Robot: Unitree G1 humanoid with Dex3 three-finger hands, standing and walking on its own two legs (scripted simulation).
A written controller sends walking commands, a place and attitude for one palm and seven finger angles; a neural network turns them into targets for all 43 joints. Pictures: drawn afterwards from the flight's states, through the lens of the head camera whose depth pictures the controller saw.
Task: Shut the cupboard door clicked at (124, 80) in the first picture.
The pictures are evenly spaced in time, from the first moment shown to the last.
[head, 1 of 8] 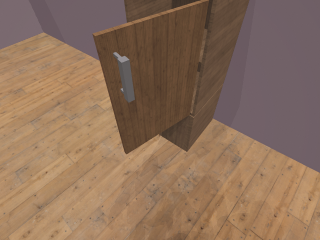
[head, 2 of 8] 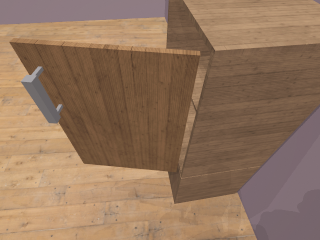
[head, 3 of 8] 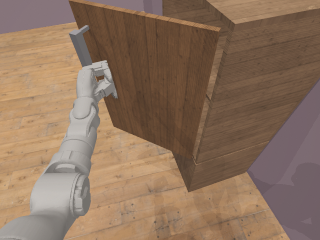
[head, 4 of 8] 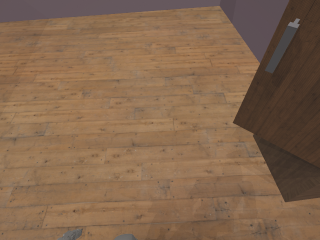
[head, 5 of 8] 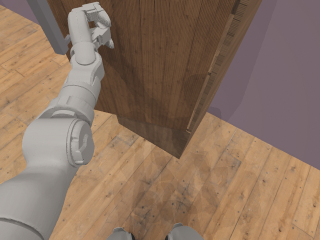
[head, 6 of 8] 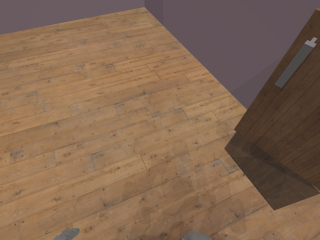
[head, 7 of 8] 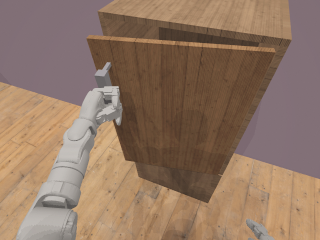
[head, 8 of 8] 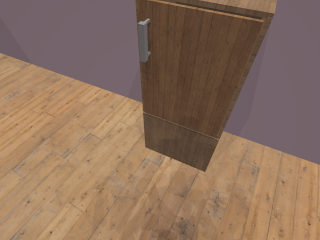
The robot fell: no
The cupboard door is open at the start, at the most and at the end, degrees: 75 75 0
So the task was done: yes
